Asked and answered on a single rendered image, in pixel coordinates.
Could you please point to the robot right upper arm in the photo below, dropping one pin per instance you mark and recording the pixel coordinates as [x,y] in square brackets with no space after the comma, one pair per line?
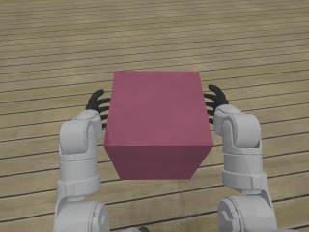
[246,213]

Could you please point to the robot left upper arm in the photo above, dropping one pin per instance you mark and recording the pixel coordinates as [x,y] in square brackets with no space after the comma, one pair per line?
[86,216]

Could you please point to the right robot hand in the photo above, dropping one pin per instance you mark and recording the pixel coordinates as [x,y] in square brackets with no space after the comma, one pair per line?
[219,99]

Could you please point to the right robot forearm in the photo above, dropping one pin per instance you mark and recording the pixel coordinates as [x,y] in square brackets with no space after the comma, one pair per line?
[242,147]

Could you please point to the carton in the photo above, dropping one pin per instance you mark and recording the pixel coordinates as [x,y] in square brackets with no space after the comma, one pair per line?
[157,126]

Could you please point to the left robot hand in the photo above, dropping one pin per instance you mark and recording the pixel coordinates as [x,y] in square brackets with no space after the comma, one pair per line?
[94,103]

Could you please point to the left robot forearm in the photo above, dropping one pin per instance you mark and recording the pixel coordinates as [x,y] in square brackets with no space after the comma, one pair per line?
[78,152]

